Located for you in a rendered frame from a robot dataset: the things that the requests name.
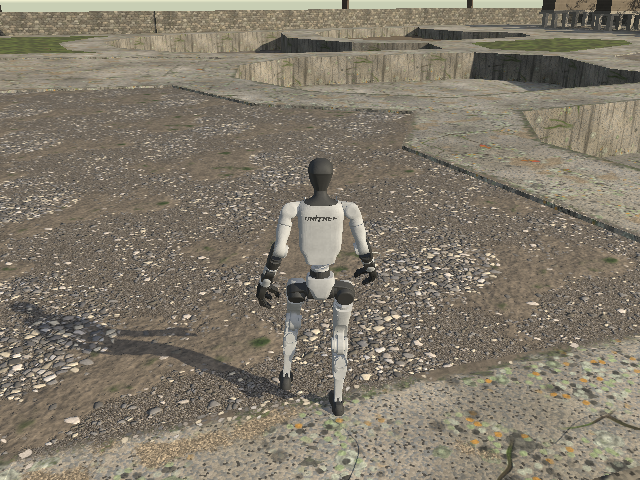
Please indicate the left robot forearm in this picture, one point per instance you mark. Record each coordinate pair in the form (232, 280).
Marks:
(270, 268)

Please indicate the robot right thigh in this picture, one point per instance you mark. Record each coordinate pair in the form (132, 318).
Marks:
(344, 294)

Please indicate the robot left shin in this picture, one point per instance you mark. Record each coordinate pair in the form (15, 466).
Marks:
(289, 346)

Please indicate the robot left upper arm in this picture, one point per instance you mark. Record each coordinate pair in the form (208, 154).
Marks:
(288, 211)

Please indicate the robot right upper arm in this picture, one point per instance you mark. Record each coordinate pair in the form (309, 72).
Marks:
(352, 212)

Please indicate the robot right hand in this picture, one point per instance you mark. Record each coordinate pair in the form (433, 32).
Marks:
(371, 278)

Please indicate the right robot forearm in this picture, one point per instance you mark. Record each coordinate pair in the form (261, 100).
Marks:
(368, 260)

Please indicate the robot left hand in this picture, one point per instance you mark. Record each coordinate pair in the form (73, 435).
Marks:
(261, 293)

